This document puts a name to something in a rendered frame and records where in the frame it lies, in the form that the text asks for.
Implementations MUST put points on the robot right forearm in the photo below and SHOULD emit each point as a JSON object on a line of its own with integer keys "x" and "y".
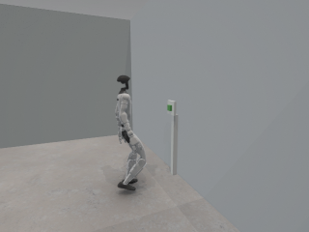
{"x": 126, "y": 125}

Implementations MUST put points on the right robot shin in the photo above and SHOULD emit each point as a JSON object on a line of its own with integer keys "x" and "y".
{"x": 135, "y": 170}

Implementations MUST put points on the robot left foot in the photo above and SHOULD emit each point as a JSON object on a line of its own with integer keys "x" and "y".
{"x": 132, "y": 181}

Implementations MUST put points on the robot right upper arm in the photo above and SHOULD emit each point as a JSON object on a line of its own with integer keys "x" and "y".
{"x": 124, "y": 103}

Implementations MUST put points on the robot left forearm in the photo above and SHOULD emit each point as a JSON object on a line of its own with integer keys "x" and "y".
{"x": 118, "y": 122}

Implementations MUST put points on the right robot hand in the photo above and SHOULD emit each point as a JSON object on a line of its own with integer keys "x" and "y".
{"x": 134, "y": 142}

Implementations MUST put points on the left robot hand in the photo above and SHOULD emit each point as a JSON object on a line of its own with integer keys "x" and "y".
{"x": 120, "y": 137}

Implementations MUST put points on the robot left upper arm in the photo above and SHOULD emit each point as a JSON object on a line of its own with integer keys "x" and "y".
{"x": 117, "y": 110}

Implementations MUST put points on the panel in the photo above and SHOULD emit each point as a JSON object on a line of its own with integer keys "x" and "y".
{"x": 174, "y": 136}

